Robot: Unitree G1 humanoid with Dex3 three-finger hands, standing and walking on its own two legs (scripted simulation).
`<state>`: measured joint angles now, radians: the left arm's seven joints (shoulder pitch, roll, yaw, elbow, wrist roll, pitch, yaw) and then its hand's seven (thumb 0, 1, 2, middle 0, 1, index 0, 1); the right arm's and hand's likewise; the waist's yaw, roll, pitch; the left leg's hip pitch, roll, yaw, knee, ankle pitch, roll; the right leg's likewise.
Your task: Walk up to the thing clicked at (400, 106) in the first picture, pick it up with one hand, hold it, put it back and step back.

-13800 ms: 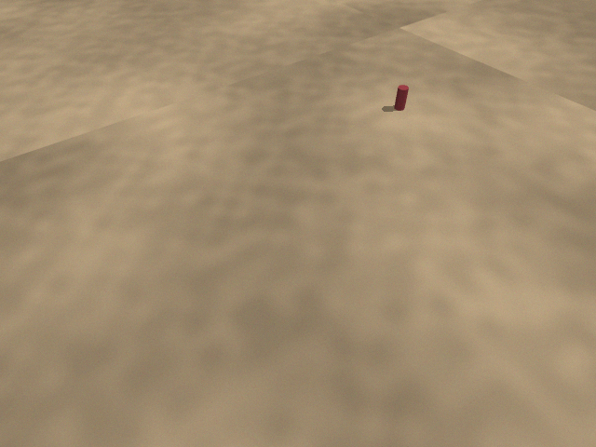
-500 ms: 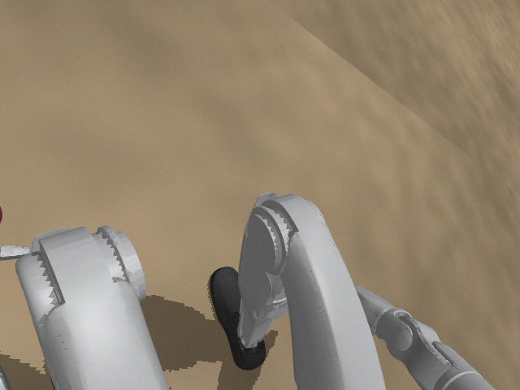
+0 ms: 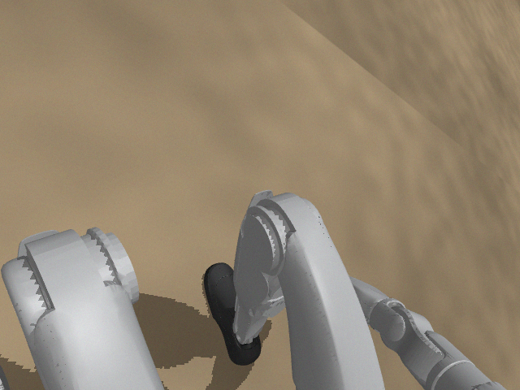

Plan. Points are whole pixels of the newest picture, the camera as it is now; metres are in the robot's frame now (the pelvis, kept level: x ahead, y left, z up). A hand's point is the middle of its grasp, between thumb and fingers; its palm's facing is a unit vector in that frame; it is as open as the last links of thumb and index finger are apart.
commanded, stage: close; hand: left
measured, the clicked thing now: out of the picture +0.41 +0.30 -0.21
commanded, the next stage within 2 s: settle in 0.18 s
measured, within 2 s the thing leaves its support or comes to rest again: leaves its support in 0.62 s
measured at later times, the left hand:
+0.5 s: hand out of the picture +0.40 +0.29 -0.17, palm faces +0.39 -0.92 +0.01, open 9.1 cm
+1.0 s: hand out of the picture +0.38 +0.32 -0.08, palm faces +0.39 -0.92 -0.03, open 9.2 cm
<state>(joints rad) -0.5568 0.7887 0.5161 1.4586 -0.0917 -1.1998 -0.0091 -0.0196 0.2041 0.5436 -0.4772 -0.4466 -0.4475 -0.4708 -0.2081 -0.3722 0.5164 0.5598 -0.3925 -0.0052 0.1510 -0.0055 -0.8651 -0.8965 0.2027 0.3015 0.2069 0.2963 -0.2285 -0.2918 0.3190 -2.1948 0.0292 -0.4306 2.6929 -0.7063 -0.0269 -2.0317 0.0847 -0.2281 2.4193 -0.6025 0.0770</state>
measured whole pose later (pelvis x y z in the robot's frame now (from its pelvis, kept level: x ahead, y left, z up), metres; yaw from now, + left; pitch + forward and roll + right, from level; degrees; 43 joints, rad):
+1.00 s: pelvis +0.01 -0.01 +0.03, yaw +4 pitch +18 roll -15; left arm -0.48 0.60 0.39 0.96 -0.10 -0.86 -0.03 0.02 -0.26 1.10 -0.80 -1.03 -0.74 -1.05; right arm -0.07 -0.32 0.28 0.62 -0.25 0.04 0.16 0.00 -0.89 -0.90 0.20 0.30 0.21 0.30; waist -0.15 -0.15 0.12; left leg -2.24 0.03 -0.31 2.57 -0.68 -0.02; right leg -2.08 0.03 -0.16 2.37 -0.64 0.05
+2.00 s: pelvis +0.03 -0.03 +0.08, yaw +11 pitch +31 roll -5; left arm -0.47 0.37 0.44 0.78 -0.16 -0.62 -0.20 0.02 -0.28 1.11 -0.82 -1.01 -0.75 -1.03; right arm 0.03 -0.28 0.03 0.68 -0.10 0.03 0.06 0.00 -0.90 -0.90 0.20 0.30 0.20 0.30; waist -0.09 -0.03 -0.09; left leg -2.18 0.04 -0.15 2.33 -0.69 -0.05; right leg -2.12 -0.02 -0.05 2.28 -0.69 0.02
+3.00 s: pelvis +0.04 -0.03 +0.19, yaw +14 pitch +32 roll -3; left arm -0.28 0.29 0.33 0.42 -0.21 -0.42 -0.17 0.02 -0.27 1.11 -0.82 -1.01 -0.75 -1.03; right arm 0.08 -0.26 -0.02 0.63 0.00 -0.02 -0.01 0.00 -0.91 -0.90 0.20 0.30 0.20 0.30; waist -0.04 0.01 -0.17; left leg -1.89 0.06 -0.09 1.99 -0.67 -0.04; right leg -1.85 -0.03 -0.03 1.96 -0.68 0.01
